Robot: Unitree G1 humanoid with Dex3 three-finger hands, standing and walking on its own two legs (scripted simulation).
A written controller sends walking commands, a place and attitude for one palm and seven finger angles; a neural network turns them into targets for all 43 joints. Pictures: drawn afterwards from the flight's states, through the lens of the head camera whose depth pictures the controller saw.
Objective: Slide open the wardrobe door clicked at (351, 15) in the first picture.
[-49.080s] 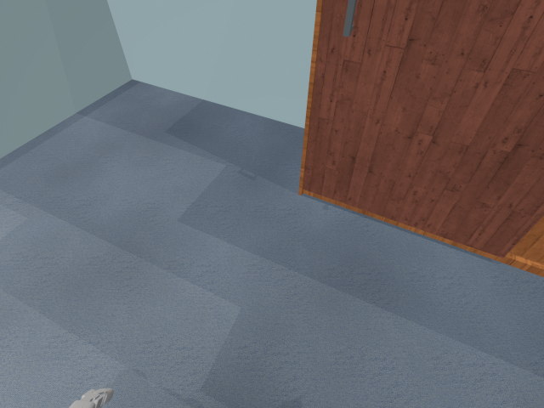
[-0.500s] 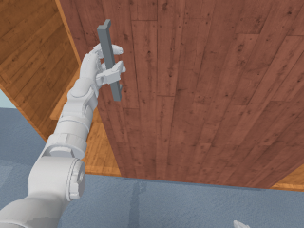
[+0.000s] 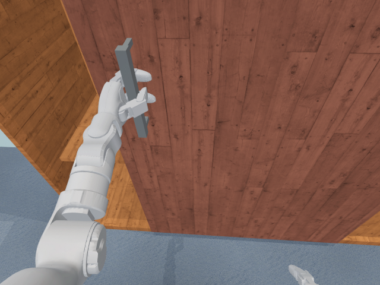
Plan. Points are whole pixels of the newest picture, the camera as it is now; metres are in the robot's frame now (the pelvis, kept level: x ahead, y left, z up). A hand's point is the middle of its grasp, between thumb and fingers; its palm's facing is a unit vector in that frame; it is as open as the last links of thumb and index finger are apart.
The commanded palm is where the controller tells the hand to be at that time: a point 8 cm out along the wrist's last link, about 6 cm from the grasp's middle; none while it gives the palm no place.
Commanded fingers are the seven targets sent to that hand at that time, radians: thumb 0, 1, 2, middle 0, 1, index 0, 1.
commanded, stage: grip the handle and tug to test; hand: left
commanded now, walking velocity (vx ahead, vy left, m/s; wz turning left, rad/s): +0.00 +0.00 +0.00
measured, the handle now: (136, 92) +0.47 +0.14 +0.18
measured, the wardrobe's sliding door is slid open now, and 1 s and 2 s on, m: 0.32 0.32 0.34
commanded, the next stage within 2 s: tug the door sideways, standing still in 0.24 s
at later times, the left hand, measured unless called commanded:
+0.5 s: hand (141, 105) +0.42 +0.11 +0.19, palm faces -0.04 -1.00 -0.02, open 5.7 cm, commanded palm +0.40 +0.15 +0.18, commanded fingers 0.00 0.90 0.90 -0.45 -1.40 -0.45 -1.40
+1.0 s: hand (144, 106) +0.42 +0.11 +0.18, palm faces +0.03 -1.00 -0.06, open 5.9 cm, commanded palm +0.39 +0.11 +0.18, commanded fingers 0.00 0.90 0.90 -0.45 -1.40 -0.45 -1.40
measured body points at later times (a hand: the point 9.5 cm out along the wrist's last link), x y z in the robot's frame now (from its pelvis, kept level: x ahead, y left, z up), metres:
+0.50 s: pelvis +0.04 +0.00 +0.00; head +0.04 -0.02 +0.45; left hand +0.41 +0.17 +0.19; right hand +0.22 -0.23 -0.10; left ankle -0.05 +0.11 -0.74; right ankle +0.01 -0.11 -0.74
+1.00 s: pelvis +0.00 +0.00 +0.00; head +0.01 -0.02 +0.45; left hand +0.41 +0.16 +0.19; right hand +0.15 -0.21 -0.12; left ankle -0.05 +0.11 -0.74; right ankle +0.01 -0.11 -0.74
